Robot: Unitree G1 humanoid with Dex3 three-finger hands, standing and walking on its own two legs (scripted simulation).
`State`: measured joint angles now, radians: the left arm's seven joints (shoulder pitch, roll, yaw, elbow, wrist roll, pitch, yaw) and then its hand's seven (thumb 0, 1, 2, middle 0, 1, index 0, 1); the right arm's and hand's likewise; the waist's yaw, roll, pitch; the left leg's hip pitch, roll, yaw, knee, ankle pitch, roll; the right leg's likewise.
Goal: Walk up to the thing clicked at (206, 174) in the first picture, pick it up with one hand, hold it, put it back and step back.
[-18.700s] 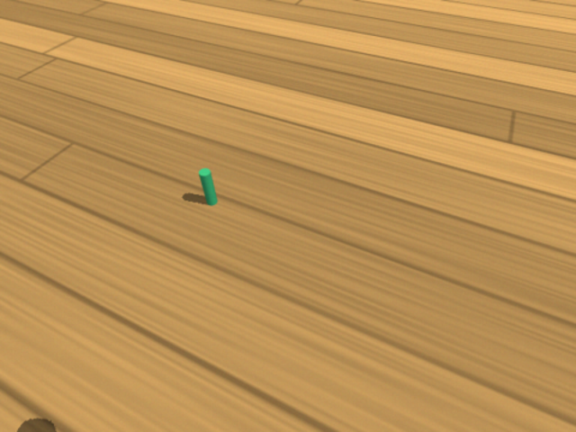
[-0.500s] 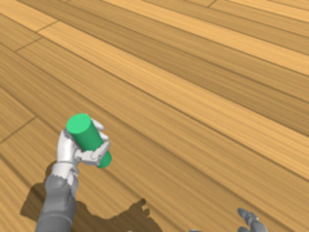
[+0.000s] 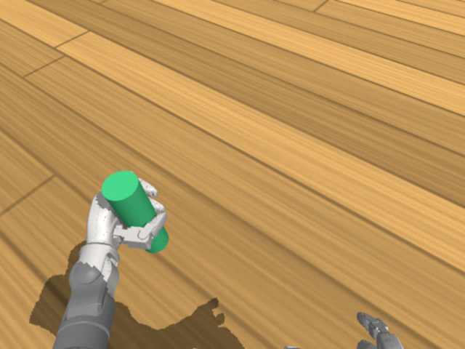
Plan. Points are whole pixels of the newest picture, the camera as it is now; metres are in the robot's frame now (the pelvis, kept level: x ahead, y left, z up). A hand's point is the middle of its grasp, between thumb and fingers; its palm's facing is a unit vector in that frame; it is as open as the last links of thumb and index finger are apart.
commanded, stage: hold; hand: left
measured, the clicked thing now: (140, 217) +0.33 +0.17 +0.04
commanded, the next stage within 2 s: crouch in 0.76 s
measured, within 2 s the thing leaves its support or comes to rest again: neither
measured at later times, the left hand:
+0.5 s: hand (146, 216) +0.33 +0.16 +0.05, palm faces +0.00 -1.00 -0.01, open 7.3 cm
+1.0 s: hand (146, 220) +0.32 +0.16 +0.04, palm faces +0.01 -1.00 -0.01, open 7.2 cm
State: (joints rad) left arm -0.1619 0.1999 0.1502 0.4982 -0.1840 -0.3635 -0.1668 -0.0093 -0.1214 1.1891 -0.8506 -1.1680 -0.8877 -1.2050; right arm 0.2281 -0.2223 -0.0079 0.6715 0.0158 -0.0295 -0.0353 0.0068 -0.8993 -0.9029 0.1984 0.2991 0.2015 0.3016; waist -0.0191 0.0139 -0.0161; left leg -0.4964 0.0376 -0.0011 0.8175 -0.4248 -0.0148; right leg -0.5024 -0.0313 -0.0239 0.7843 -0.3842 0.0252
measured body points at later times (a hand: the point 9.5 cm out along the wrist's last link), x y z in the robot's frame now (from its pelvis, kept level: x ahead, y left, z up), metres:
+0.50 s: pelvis -0.01 +0.00 +0.00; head +0.03 +0.00 +0.45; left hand +0.32 +0.21 +0.05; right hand +0.12 -0.25 -0.11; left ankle -0.01 +0.13 -0.71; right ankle +0.01 -0.14 -0.71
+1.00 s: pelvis -0.01 +0.00 +0.00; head +0.04 +0.00 +0.45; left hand +0.32 +0.22 +0.04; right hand +0.12 -0.25 -0.11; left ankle -0.01 +0.13 -0.71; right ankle +0.01 -0.14 -0.71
